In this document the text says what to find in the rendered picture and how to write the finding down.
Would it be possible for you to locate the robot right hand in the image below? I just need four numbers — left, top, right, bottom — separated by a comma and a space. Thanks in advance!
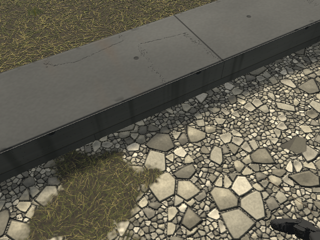
270, 217, 320, 240

